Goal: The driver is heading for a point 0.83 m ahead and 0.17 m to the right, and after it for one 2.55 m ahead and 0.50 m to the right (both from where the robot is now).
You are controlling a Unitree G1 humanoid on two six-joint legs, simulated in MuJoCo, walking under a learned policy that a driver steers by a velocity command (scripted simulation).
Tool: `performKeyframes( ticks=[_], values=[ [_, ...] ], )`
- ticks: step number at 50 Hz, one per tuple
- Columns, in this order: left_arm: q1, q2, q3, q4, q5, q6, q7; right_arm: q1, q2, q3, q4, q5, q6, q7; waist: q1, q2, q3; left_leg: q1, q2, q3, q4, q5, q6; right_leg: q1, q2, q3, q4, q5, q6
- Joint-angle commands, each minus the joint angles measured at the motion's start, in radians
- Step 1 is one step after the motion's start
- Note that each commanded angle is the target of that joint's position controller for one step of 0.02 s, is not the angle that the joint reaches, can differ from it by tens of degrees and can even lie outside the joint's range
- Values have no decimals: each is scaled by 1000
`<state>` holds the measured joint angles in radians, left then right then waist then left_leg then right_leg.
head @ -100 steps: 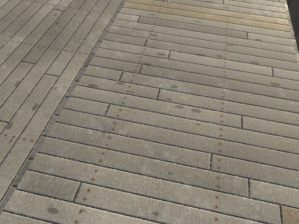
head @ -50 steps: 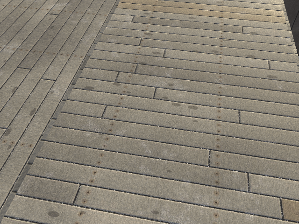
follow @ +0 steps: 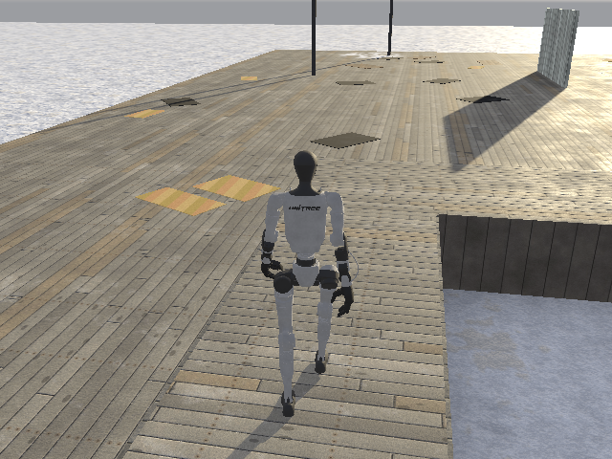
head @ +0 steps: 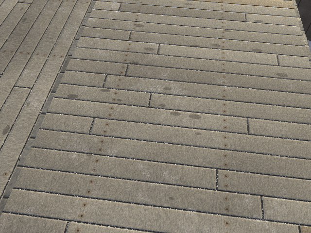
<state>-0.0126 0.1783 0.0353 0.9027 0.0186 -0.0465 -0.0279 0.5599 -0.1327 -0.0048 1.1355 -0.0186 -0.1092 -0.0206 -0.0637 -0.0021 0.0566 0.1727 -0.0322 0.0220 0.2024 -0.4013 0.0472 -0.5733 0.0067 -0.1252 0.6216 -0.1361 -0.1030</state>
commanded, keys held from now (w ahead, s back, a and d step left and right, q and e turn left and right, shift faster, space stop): w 0.04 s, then w+e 0.86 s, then w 0.10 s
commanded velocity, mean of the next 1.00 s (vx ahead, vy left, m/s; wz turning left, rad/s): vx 0.49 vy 0.00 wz -0.42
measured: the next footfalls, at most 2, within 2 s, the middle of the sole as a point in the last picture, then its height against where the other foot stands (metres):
right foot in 0.04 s outside the picture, level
left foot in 0.58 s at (138, 210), level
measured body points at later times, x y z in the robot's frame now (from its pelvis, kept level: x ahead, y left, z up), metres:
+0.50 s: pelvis +0.29 -0.01 +0.01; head +0.32 -0.03 +0.46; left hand +0.24 +0.23 -0.12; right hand +0.47 -0.25 -0.09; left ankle +0.47 +0.10 -0.69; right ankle +0.16 -0.07 -0.73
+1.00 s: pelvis +0.54 -0.05 +0.02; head +0.58 -0.07 +0.46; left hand +0.83 +0.06 -0.09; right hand +0.40 -0.26 -0.12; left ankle +0.50 +0.07 -0.73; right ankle +0.62 -0.23 -0.68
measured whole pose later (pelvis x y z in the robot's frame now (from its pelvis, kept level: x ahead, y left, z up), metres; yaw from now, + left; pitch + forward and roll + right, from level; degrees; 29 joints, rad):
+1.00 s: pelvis +0.54 -0.05 +0.02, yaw -29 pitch +2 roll +1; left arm 0.06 0.24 0.05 0.76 0.04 -0.01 -0.07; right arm 0.42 -0.21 -0.05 0.94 -0.02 -0.10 0.00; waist -0.06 -0.04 0.04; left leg 0.03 0.00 0.24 0.23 -0.29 0.02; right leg -0.64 -0.06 -0.04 0.74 -0.05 -0.07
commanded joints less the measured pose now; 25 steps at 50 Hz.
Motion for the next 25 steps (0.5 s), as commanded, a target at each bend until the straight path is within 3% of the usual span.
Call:
performKeyframes(
  ticks=[1,2,3,4,5,6,7,9,12,15,18,23,25],
  values=[
    [294,112,42,47,-5,-19,22,-16,-182,-32,-30,6,-7,-6,192,108,-93,-150,211,-22,370,1144,81,421,79,-25,-101,40,-57],
    [434,155,60,89,11,-25,31,-19,-174,-30,-38,9,-5,-2,242,86,-167,-291,177,-10,587,926,72,634,-6,59,-121,-11,-79],
    [548,252,83,100,34,-27,33,32,-86,-15,-68,19,-1,7,229,-88,-295,-523,68,46,959,344,49,846,-296,449,-161,-196,-158],
    [502,256,86,102,11,-12,18,72,-95,-31,-73,27,1,19,178,-182,-342,-733,-52,-42,1198,-80,42,883,-407,888,-363,-271,-267],
    [362,211,73,81,-9,-11,12,-36,-133,-40,-107,6,5,19,125,-96,-168,-826,36,-77,1209,16,58,741,-362,780,-404,-389,-236],
    [286,140,55,64,-17,-17,8,-134,-142,-43,-135,-5,-2,24,117,-25,-62,-825,76,-65,1151,105,57,590,-324,649,-430,-322,-212],
    [262,104,43,67,-10,-25,8,-163,-124,-44,-143,-7,-4,26,82,17,-12,-778,105,-66,1082,143,52,483,-277,560,-452,-196,-185],
    [291,70,27,92,-8,-40,19,-154,-93,-43,-151,-26,18,31,30,5,-2,-685,130,-68,980,144,24,374,-208,439,-461,-20,-157],
    [358,113,32,100,-11,-54,29,-220,-97,-47,-194,-28,42,35,22,-18,6,-707,127,-34,867,162,-18,348,-174,371,-470,105,-167],
    [418,128,33,93,-15,-49,30,-394,-118,-50,-266,-22,53,37,59,-31,43,-796,128,-12,709,275,-58,365,-156,362,-495,118,-159],
    [488,127,33,92,-14,-45,28,-528,-116,-46,-319,-15,54,43,106,-49,35,-820,105,-3,568,382,-74,432,-137,356,-465,211,-128],
    [558,147,40,80,-3,-36,37,-681,-126,-39,-396,-4,46,47,159,-72,18,-832,61,-4,439,379,-72,572,-147,392,-372,362,-124],
    [544,163,46,66,2,-33,45,-684,-143,-40,-417,1,37,46,145,-86,12,-777,50,-18,374,345,-57,599,-159,418,-328,406,-108]
  ],
)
